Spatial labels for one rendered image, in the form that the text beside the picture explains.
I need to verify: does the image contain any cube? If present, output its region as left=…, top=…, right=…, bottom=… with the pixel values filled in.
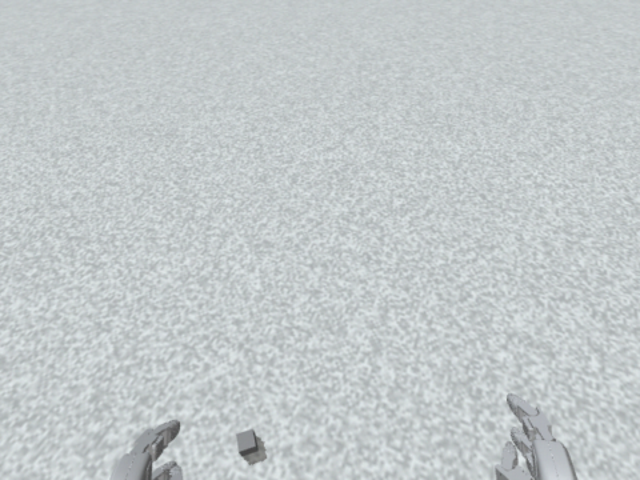
left=236, top=429, right=258, bottom=457

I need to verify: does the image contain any left robot hand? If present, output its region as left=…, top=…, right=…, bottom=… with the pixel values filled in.
left=110, top=420, right=183, bottom=480

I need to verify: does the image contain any right robot hand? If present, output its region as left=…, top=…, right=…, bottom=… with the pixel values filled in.
left=495, top=393, right=577, bottom=480

